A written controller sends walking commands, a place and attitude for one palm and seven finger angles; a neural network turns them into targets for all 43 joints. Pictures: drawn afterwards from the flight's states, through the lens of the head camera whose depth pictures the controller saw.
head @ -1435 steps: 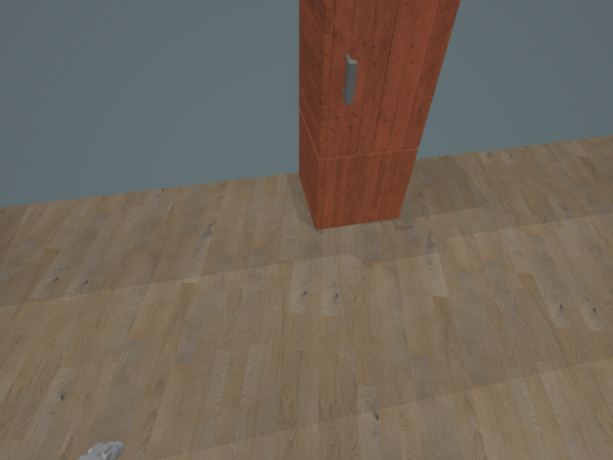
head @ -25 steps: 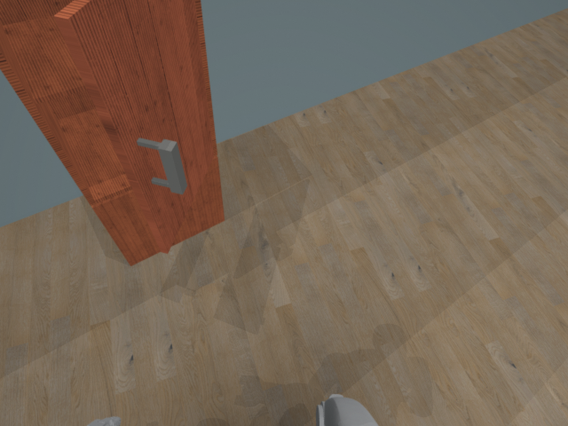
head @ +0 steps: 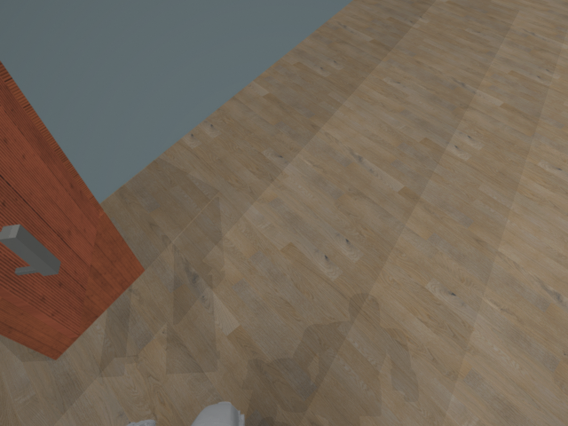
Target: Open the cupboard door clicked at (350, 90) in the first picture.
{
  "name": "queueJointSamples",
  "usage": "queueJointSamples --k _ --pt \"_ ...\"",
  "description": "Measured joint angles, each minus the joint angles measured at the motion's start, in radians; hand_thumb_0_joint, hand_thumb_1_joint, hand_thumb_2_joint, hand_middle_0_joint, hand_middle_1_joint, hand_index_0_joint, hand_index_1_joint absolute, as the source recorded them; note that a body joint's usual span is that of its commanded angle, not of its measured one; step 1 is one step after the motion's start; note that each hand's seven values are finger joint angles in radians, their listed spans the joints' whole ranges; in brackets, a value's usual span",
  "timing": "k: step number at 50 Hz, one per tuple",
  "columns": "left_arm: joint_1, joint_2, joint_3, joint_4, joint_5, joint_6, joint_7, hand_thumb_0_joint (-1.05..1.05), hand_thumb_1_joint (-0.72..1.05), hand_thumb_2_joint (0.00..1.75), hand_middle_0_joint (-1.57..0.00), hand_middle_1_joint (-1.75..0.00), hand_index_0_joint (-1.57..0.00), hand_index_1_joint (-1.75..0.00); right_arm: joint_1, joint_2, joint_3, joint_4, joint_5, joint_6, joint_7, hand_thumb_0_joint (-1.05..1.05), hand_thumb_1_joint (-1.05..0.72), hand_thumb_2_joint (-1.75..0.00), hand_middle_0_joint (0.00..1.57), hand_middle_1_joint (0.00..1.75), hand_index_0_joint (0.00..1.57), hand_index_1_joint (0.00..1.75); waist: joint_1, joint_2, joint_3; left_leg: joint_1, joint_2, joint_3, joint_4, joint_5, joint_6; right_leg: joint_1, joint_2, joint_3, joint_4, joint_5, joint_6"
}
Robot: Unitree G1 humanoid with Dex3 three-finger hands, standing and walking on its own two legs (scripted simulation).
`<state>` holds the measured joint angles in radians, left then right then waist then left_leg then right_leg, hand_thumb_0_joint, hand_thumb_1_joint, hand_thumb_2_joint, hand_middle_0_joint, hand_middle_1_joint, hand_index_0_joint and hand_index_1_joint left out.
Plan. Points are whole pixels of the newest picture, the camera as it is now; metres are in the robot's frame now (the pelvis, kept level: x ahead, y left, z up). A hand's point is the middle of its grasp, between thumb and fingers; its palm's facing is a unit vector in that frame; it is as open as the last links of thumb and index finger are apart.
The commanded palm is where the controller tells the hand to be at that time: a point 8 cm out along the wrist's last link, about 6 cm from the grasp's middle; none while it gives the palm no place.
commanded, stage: walk to a spot facing it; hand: left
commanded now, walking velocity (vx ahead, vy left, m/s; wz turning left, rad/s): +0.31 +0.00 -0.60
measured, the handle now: (18, 254) +0.37 +0.47 -0.05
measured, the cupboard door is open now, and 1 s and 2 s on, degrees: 43 43 43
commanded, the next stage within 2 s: turn to face it in 1.66 s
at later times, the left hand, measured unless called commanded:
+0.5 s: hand (225, 297) +0.35 +0.13 -0.17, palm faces -0.36 -0.92 -0.14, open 7.4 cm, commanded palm none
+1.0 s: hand (255, 269) +0.42 +0.08 -0.17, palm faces -0.33 -0.92 -0.23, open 7.3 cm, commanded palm none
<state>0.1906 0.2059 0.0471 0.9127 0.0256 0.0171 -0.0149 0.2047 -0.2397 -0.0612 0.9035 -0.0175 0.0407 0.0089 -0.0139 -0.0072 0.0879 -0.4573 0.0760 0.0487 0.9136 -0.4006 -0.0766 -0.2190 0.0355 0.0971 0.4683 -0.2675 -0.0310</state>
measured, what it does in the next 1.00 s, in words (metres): walks ahead, turning right: left foot, then right foot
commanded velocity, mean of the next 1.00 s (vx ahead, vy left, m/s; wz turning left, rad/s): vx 0.35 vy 0.00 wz -0.35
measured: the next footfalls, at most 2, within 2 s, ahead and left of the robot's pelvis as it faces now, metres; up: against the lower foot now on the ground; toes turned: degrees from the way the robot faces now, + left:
left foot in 0.12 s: +0.09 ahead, +0.13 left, +0.00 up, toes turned +0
right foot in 0.58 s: +0.29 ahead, -0.11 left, +0.00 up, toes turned -26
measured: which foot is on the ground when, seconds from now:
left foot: up 0.00-0.10, down 0.12-0.58, up 0.60-1.00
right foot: down 0.00-0.12, up 0.14-0.56, down 0.58-1.00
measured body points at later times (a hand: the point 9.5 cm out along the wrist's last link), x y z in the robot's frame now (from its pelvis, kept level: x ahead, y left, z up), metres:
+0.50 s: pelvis +0.17 +0.01 -0.01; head +0.24 +0.00 +0.43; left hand +0.37 +0.18 -0.16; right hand +0.00 -0.17 -0.14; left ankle +0.05 +0.13 -0.74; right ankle +0.24 -0.12 -0.70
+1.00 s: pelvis +0.40 -0.11 +0.00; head +0.43 -0.13 +0.44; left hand +0.43 +0.13 -0.15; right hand +0.43 -0.37 -0.15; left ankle +0.57 -0.03 -0.69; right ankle +0.25 -0.10 -0.74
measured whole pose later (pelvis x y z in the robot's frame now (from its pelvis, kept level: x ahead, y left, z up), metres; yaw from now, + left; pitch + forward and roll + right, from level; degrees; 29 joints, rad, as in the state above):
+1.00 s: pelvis +0.40 -0.11 +0.00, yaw -26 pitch +1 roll +1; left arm 0.42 0.15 0.04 1.09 0.01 -0.09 0.02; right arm 0.06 -0.18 -0.05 0.96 -0.01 -0.01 0.02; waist 0.05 0.01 0.06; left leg -0.62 0.09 0.08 0.84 -0.16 -0.03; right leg 0.07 0.09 0.01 0.27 -0.35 -0.11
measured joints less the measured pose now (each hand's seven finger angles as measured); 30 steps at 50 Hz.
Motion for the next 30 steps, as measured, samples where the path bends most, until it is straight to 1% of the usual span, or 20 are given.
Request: queueJointSamples --k 3,5,6,7,8,9,10,12,15,17,20,23,26,27,28,29,30 --pt "0.036 0.001 0.006 0.014 0.003 -0.002 -0.008 0.0 0.9 0.89 -0.21 -0.3 -0.2 -0.3 -0.01 0.011 0.001 -0.013 0.002 -0.021 0.003 0.01 -0.91 -0.9 0.2 0.3 0.2 0.3 0.019 -0.013 -0.019 0.057 -0.026 0.001 -0.151 0.0 0.01 0.005 0.004 0.039 0.005 -0.019 0.008" --pt "0.063 0.005 0.014 0.023 0.0 0.0 -0.011 0.0 0.9 0.89 -0.21 -0.3 -0.2 -0.3 -0.007 0.013 0.007 -0.023 0.003 -0.046 -0.001 0.01 -0.91 -0.9 0.2 0.3 0.2 0.3 0.026 -0.017 -0.034 0.13 -0.04 0.013 -0.301 0.036 0.017 -0.006 0.012 0.063 0.044 -0.053 0.02" --pt "0.075 0.006 0.018 0.026 -0.003 0.003 -0.012 0.0 0.9 0.89 -0.21 -0.3 -0.2 -0.3 -0.002 0.012 0.01 -0.029 0.0 -0.062 -0.006 0.01 -0.91 -0.9 0.2 0.3 0.2 0.3 0.024 -0.012 -0.044 0.151 -0.038 0.015 -0.353 0.065 0.039 -0.03 0.02 0.064 0.1 -0.108 0.011" --pt "0.077 0.012 0.024 0.036 -0.006 0.009 -0.012 0.0 0.9 0.89 -0.21 -0.3 -0.2 -0.3 0.0 0.018 0.013 -0.03 -0.006 -0.076 -0.012 0.01 -0.91 -0.9 0.2 0.3 0.2 0.3 0.021 -0.019 -0.044 0.148 -0.039 0.028 -0.335 0.082 0.066 -0.068 0.016 0.048 0.201 -0.173 0.01" --pt "0.074 0.018 0.029 0.046 -0.004 0.016 -0.015 0.0 0.9 0.89 -0.21 -0.3 -0.2 -0.3 0.007 0.025 0.019 -0.03 -0.011 -0.085 -0.017 0.01 -0.91 -0.9 0.2 0.3 0.2 0.3 0.021 -0.024 -0.042 0.157 -0.035 0.044 -0.322 0.076 0.086 -0.113 0.01 0.021 0.32 -0.206 0.011" --pt "0.071 0.025 0.035 0.053 0.0 0.019 -0.019 0.01 0.9 0.89 -0.2 -0.3 -0.2 -0.3 0.021 0.032 0.025 -0.031 -0.015 -0.091 -0.019 0.01 -0.91 -0.9 0.2 0.3 0.2 0.3 0.019 -0.029 -0.041 0.178 -0.03 0.058 -0.331 0.067 0.098 -0.159 0.002 -0.008 0.432 -0.201 0.013" --pt "0.065 0.032 0.041 0.058 0.005 0.018 -0.024 0.01 0.9 0.89 -0.2 -0.3 -0.2 -0.3 0.04 0.04 0.031 -0.029 -0.018 -0.095 -0.021 0.01 -0.91 -0.9 0.2 0.3 0.2 0.3 0.016 -0.033 -0.041 0.202 -0.025 0.069 -0.354 0.064 0.103 -0.203 -0.01 -0.036 0.527 -0.173 0.016" --pt "0.046 0.044 0.047 0.058 0.01 0.014 -0.034 0.01 0.91 0.89 -0.2 -0.3 -0.2 -0.3 0.081 0.054 0.04 -0.016 -0.017 -0.101 -0.026 0.01 -0.91 -0.9 0.2 0.3 0.2 0.3 0.016 -0.036 -0.037 0.257 -0.016 0.088 -0.42 0.074 0.096 -0.282 -0.038 -0.085 0.657 -0.095 0.025" --pt "0.006 0.05 0.047 0.043 0.008 0.01 -0.039 0.01 0.91 0.9 -0.2 -0.3 -0.2 -0.3 0.136 0.07 0.052 0.019 -0.013 -0.111 -0.036 0.01 -0.91 -0.9 0.2 0.3 0.2 0.3 0.019 -0.033 -0.022 0.331 -0.002 0.122 -0.503 0.084 0.087 -0.378 -0.065 -0.12 0.732 -0.013 0.03" --pt "-0.022 0.047 0.043 0.035 0.006 0.009 -0.04 0.01 0.91 0.9 -0.2 -0.3 -0.2 -0.3 0.172 0.077 0.057 0.045 -0.011 -0.113 -0.04 0.01 -0.91 -0.9 0.2 0.3 0.2 0.3 0.015 -0.026 -0.012 0.373 0.006 0.146 -0.536 0.076 0.082 -0.419 -0.073 -0.137 0.715 0.027 0.028" --pt "-0.068 0.035 0.034 0.03 0.005 0.014 -0.044 0.01 0.91 0.9 -0.2 -0.3 -0.19 -0.3 0.224 0.084 0.061 0.08 -0.012 -0.11 -0.043 0.01 -0.91 -0.9 0.2 0.3 0.2 0.3 0.0 -0.019 0.002 0.433 0.009 0.185 -0.569 0.052 0.073 -0.441 -0.081 -0.171 0.605 0.079 0.024" --pt "-0.119 0.019 0.02 0.028 0.003 0.015 -0.048 0.01 0.91 0.9 -0.2 -0.3 -0.19 -0.3 0.27 0.088 0.063 0.111 -0.015 -0.104 -0.044 0.01 -0.91 -0.9 0.2 0.3 0.2 0.3 -0.025 -0.011 0.018 0.489 0.01 0.22 -0.58 0.013 0.057 -0.412 -0.074 -0.214 0.432 0.088 0.007" --pt "-0.162 0.004 0.009 0.02 0.0 0.006 -0.047 0.01 0.91 0.9 -0.2 -0.3 -0.19 -0.3 0.309 0.088 0.065 0.144 -0.013 -0.094 -0.043 0.01 -0.91 -0.9 0.2 0.3 0.2 0.3 -0.047 0.004 0.033 0.529 0.027 0.245 -0.535 -0.051 0.032 -0.336 -0.036 -0.254 0.283 0.036 -0.031" --pt "-0.169 0.0 0.006 0.014 -0.001 -0.003 -0.046 0.01 0.91 0.9 -0.2 -0.3 -0.19 -0.3 0.321 0.089 0.065 0.157 -0.012 -0.089 -0.042 0.01 -0.91 -0.9 0.2 0.3 0.2 0.3 -0.048 0.006 0.035 0.531 0.037 0.251 -0.485 -0.076 0.025 -0.296 -0.021 -0.265 0.244 0.024 -0.047" --pt "-0.169 -0.001 0.005 0.008 -0.001 -0.016 -0.044 0.0 0.91 0.9 -0.2 -0.3 -0.2 -0.3 0.334 0.093 0.066 0.17 -0.008 -0.082 -0.039 0.01 -0.91 -0.9 0.2 0.3 0.2 0.3 -0.044 0.002 0.034 0.518 0.048 0.254 -0.397 -0.098 0.02 -0.242 -0.009 -0.272 0.195 0.031 -0.065" --pt "-0.163 0.001 0.004 0.001 0.0 -0.032 -0.042 0.0 0.91 0.9 -0.2 -0.3 -0.2 -0.3 0.345 0.099 0.066 0.18 0.001 -0.074 -0.035 0.01 -0.91 -0.9 0.2 0.3 0.2 0.3 -0.037 -0.013 0.026 0.468 0.059 0.245 -0.247 -0.088 0.024 -0.203 -0.01 -0.26 0.168 0.028 -0.096" --pt "-0.156 -0.003 0.008 -0.002 -0.005 -0.047 -0.033 0.0 0.91 0.9 -0.2 -0.3 -0.2 -0.3 0.328 0.097 0.063 0.191 0.01 -0.062 -0.031 0.01 -0.9 -0.9 0.2 0.3 0.2 0.3 -0.028 -0.009 0.03 0.391 0.068 0.192 -0.047 -0.096 0.028 -0.203 0.0 -0.253 0.205 -0.001 -0.11"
